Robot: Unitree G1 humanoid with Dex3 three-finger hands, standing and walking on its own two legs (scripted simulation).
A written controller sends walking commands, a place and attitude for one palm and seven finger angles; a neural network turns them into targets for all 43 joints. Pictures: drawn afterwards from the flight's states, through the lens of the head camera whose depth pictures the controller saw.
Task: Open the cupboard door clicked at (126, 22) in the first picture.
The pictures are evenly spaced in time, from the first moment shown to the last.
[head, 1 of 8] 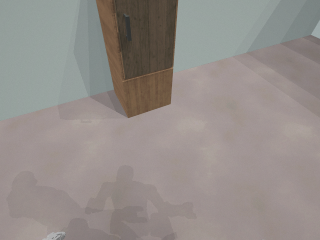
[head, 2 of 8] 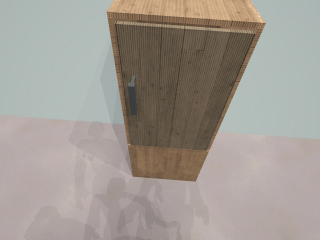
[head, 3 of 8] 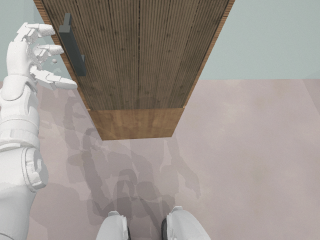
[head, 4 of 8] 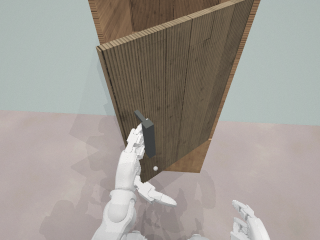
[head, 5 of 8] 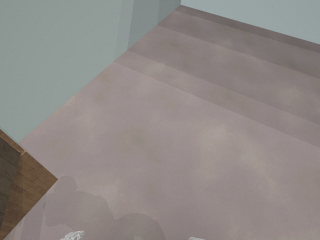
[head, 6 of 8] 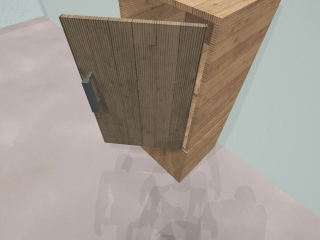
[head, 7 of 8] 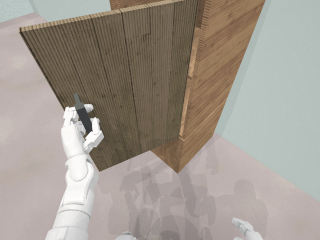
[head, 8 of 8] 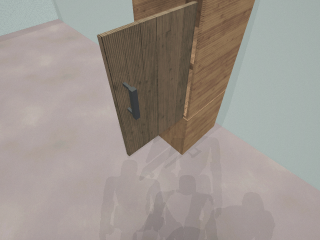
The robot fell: no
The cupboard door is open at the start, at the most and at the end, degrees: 0 88 88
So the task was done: yes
